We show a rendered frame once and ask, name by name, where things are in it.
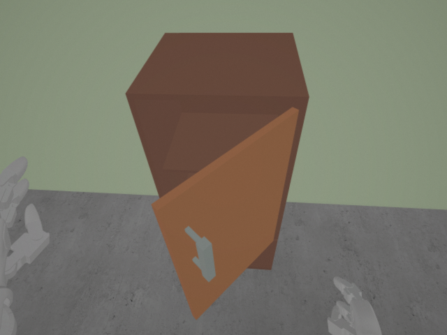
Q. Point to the robot left hand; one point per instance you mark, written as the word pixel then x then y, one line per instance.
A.
pixel 30 244

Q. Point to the handle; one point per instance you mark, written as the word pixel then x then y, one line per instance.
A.
pixel 205 255

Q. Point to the cupboard door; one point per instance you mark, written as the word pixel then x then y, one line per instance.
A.
pixel 234 203

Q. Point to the robot right hand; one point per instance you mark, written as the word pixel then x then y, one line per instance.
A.
pixel 359 317

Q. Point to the left robot forearm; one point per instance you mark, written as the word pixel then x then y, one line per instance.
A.
pixel 8 325

